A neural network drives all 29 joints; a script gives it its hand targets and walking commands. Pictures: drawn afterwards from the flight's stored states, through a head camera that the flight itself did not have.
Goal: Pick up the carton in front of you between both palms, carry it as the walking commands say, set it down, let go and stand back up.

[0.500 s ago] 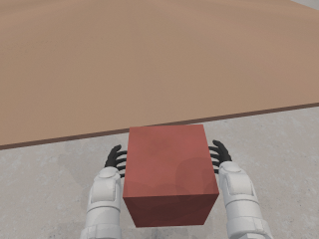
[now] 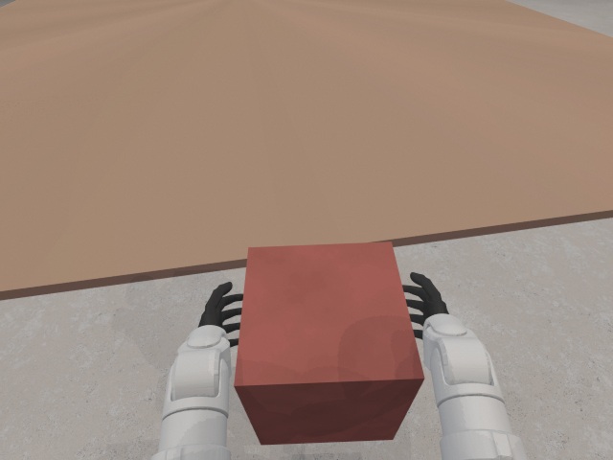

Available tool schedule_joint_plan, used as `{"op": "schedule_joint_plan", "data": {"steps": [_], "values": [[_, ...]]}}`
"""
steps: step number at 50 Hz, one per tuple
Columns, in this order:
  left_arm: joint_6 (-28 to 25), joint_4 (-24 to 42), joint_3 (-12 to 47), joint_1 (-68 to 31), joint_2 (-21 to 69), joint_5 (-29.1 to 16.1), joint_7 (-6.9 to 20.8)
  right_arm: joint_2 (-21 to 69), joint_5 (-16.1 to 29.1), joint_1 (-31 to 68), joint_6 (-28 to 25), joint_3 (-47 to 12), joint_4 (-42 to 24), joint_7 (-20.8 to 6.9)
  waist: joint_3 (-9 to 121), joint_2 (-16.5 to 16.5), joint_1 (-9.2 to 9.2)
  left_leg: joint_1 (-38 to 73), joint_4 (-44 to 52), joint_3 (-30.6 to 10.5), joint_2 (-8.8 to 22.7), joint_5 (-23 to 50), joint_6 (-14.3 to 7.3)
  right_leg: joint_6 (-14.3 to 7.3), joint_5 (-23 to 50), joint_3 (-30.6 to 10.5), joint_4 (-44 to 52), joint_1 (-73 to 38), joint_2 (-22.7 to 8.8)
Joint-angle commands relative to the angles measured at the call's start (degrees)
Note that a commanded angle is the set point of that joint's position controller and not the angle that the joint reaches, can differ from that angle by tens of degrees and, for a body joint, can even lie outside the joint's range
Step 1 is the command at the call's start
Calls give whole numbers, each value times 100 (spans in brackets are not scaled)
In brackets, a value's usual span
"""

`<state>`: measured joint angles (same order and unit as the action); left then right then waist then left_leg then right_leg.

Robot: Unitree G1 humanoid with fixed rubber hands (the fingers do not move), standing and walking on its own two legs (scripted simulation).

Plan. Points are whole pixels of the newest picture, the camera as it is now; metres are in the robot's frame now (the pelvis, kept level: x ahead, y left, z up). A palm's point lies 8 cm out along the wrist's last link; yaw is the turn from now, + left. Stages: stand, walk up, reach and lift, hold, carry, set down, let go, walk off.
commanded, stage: hold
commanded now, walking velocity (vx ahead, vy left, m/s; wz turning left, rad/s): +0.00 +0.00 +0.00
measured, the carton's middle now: (323, 347) +0.31 +0.00 -0.03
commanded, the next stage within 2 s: carry in 0.28 s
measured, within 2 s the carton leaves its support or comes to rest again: neither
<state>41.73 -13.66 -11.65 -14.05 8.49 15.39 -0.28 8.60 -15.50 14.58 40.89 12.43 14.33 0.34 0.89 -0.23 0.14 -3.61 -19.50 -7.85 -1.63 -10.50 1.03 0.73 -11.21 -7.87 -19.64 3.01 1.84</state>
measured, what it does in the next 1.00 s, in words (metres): walks ahead: left foot, then right foot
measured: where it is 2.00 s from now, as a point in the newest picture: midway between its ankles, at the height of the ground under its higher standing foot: (325, 326)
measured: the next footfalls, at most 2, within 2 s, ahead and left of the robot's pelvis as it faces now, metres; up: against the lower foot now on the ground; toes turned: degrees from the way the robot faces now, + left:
left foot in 0.66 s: +0.12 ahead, +0.10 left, +0.00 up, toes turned +8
right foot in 0.92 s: +0.33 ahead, -0.14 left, +0.00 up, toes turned -11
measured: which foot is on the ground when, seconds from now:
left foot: down 0.00-0.48, up 0.50-0.64, down 0.66-0.96, up 0.98-1.00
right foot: down 0.00-0.66, up 0.68-0.90, down 0.92-1.00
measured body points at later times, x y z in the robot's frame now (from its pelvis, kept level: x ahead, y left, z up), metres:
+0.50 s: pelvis +0.02 -0.01 -0.01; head -0.03 -0.02 +0.43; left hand +0.32 +0.13 +0.07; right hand +0.32 -0.17 +0.06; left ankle +0.01 +0.14 -0.74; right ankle +0.00 -0.14 -0.75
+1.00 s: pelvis +0.25 -0.05 -0.03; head +0.22 -0.06 +0.42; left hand +0.50 +0.10 +0.06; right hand +0.49 -0.22 +0.06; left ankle +0.10 +0.07 -0.71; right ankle +0.30 -0.13 -0.75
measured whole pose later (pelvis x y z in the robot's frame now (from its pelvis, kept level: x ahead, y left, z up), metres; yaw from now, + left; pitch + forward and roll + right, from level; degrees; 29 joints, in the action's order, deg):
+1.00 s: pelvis +0.25 -0.05 -0.03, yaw +1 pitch +4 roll -1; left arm 65.3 26.5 -2.7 2.1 7.5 -0.3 -11.4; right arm 7.5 1.4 -2.9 66.8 4.2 -29.8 11.4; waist 9.8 2.2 -1.2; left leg -13.9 -50.5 5.1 6.6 -28.4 1.5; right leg -4.9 -14.1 13.8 -34.7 24.4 -1.7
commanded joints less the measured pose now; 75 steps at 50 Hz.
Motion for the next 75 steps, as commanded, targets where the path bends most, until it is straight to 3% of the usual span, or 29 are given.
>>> {"op": "schedule_joint_plan", "data": {"steps": [1, 13, 14, 16, 22, 23, 25, 26, 27, 32, 33, 34, 35, 36, 38, 43, 46, 47, 48, 49, 51, 53, 59, 65, 69, 70, 71, 72, 75], "values": [[-71, 410, 3180, -2676, 5315, -1551, 1398, 5338, 1504, 2487, 22, -3144, -265, -1401, 1315, -1, -21, 522, 211, 396, -434, 1375, 49, 65, 1409, 352, 272, -297, 394], [17, 55, 2838, -3150, 5336, -1379, 1462, 5310, 1376, 3046, 81, -2856, 38, -1518, 970, 23, -3, 326, 253, 450, -384, 474, 14, 10, 469, 428, 308, -47, 369], [10, -6, 2904, -3187, 5384, -1487, 1446, 5340, 1451, 3109, 83, -2915, -51, -1498, 1122, 199, 32, -296, -152, 272, 603, -672, -61, -20, -577, 205, -228, 581, -575], [5, 257, 3053, -3278, 5361, -1554, 1422, 5343, 1538, 3029, 92, -3018, -142, -1436, 1015, 264, -18, -894, 149, -58, 562, -3055, -152, -80, -2657, 214, -259, 1187, -354], [385, 1356, 3914, -3174, 5326, -2116, 1222, 5320, 1889, 2768, 510, -3838, -1355, -1117, 1525, 798, -11, -1102, 199, -292, 1121, -3005, -561, -52, -1352, 1214, -898, 1174, -40], [498, 1590, 4022, -3170, 5321, -2199, 1170, 5296, 1966, 2823, 634, -3975, -1632, -1062, 1442, 553, 4, -1544, -90, 75, 933, -3025, -435, -91, -1594, 1010, -549, 842, -171], [749, 1923, 4104, -2952, 5186, -2274, 1030, 5253, 2135, 2885, 917, -4207, -2088, -959, 1167, -1324, 120, -2879, -2268, 1338, 224, -2036, 32, -570, -3010, -1207, 795, 212, -1569], [891, 2055, 4088, -2679, 5087, -2269, 922, 5167, 2232, 2894, 1052, -4338, -2268, -912, 804, -1626, 136, -3549, -2473, 1379, 298, -1899, 77, -899, -2680, -1930, 1071, 16, -2026], [1020, 2301, 4084, -2539, 4999, -2251, 809, 5099, 2348, 2907, 1178, -4467, -2496, -861, 771, -1353, 144, -3517, -2306, 1257, 451, -1937, 29, -1076, -1947, -1901, 1008, 54, -2100], [1665, 3317, 4247, -1593, 4781, -2349, 323, 4932, 2490, 1647, 1811, -4473, -3179, -372, 1773, -657, 52, -565, -158, 1946, 96, -311, 26, -588, -732, 482, -365, 932, -1121], [1793, 3438, 4237, -1384, 4669, -2355, 216, 4825, 2430, 1259, 1946, -4363, -3281, -241, 1995, -354, -34, 712, 0, 1441, 541, -394, -110, -438, -886, 800, -1052, 1885, -969], [1947, 3689, 4221, -1328, 4551, -2396, 121, 4644, 2325, 925, 2050, -4233, -3384, -82, 2013, 973, -130, 1501, 450, -363, 1679, -1361, -591, -141, -1195, 1433, -2439, 3125, -618], [2092, 3932, 4230, -1450, 4378, -2492, 30, 4523, 2163, 673, 2133, -4047, -3376, 74, 1714, 1698, -188, 1802, 565, -1732, 2554, -1041, -1230, -73, -1864, 1560, -2961, 4265, -357], [2182, 4121, 4293, -1572, 4371, -2609, -47, 4489, 2098, 633, 2213, -3934, -3634, 192, 1334, 1283, -222, 1645, 522, -1837, 2740, -412, -1536, -169, -2282, 1261, -3279, 4706, -566], [2272, 4401, 4265, -1287, 4482, -2738, -177, 4568, 2259, 640, 2326, -3987, -4217, 361, 1287, 606, -218, 1488, 599, -1217, 2588, 16, -1416, -182, -2149, 1142, -3262, 4810, -708], [2289, 4745, 3702, -402, 3988, -2403, -726, 3986, 2594, 593, 2395, -4067, -5006, 719, 1342, 888, -100, -127, 594, 895, 1664, -33, -718, -63, -339, 1861, -1358, 2454, -338], [2306, 4655, 3320, 74, 3402, -2170, -1058, 3361, 2624, 308, 2439, -3971, -5077, 939, 1567, 404, 14, -1481, -759, 1772, 1230, -72, -357, -126, 1, 2366, -818, -41, -106], [2320, 4614, 3245, 172, 3215, -2153, -1137, 3146, 2642, 315, 2459, -3901, -5052, 1001, 1707, -35, 122, -2130, -1861, 2033, 1057, -204, -159, -248, -557, 1554, -672, -910, -682], [2310, 4531, 3179, 179, 3062, -2162, -1216, 2991, 2703, 407, 2500, -3879, -5199, 1045, 1710, -1423, 192, -3142, -3575, 2119, 410, -1232, 155, -836, -1812, -1328, 591, -1077, -2170], [2317, 4607, 3164, 2, 3062, -2215, -1253, 2916, 2770, 512, 2533, -3918, -5203, 1063, 1520, -1557, 220, -3995, -4550, 1445, 368, -1947, 27, -1476, -1564, -2412, 884, -1289, -2768], [2306, 4788, 3429, -324, 3359, -2436, -1204, 3211, 2788, 498, 2526, -3883, -4983, 1052, 1392, -520, 129, -4286, -5259, 954, 913, -1711, -171, -1479, -565, -1837, 741, -768, -2614], [2262, 4885, 3706, -598, 3621, -2598, -1105, 3522, 2611, 236, 2449, -3754, -4656, 1025, 1434, 13, 94, -3931, -4563, 880, 1147, -987, -185, -1082, -530, -881, 957, -253, -2336], [2190, 5008, 4173, -263, 3624, -2725, -721, 3759, 2187, -382, 2271, -3788, -4527, 904, 1080, -575, 106, -3507, -2140, 1602, 709, 106, -59, -739, 819, 800, 1110, -359, -1676], [2249, 4915, 4049, 170, 3334, -2554, -636, 3504, 2174, -415, 2343, -3971, -4882, 847, 556, -949, 130, -2850, -1147, 2062, 517, 749, -227, -623, 1785, 1439, 891, -418, -1551], [2263, 5204, 4047, 130, 3225, -2521, -709, 3388, 2346, -424, 2336, -3982, -5025, 819, 1335, -601, -77, -177, -947, 2601, 40, 2, -359, -313, 3081, 2170, -1494, 269, -1159], [2277, 5398, 4068, 18, 3133, -2546, -737, 3341, 2386, -432, 2327, -3974, -5100, 827, 1612, 123, -204, 795, -425, 1048, 919, -1132, -589, -116, 1955, 2157, -2816, 1403, -855], [2303, 5656, 4132, -69, 3112, -2592, -754, 3296, 2469, -329, 2320, -4020, -5166, 828, 2053, 1668, -219, 1802, 369, -1705, 2428, -1824, -1415, 116, -137, 1912, -4681, 2924, -198], [2291, 5643, 4191, -227, 3201, -2679, -761, 3418, 2601, -263, 2331, -4051, -5246, 803, 1831, 1638, -178, 1704, 799, -2278, 2629, -625, -1551, -19, -1550, 1181, -5493, 3658, -138], [2185, 5400, 4085, -288, 3607, -2601, -766, 3655, 2810, 298, 2253, -4266, -5534, 726, 1796, 185, -143, 627, 549, -622, 2271, 531, -1102, -311, -862, 735, -5289, 3462, -857]]}}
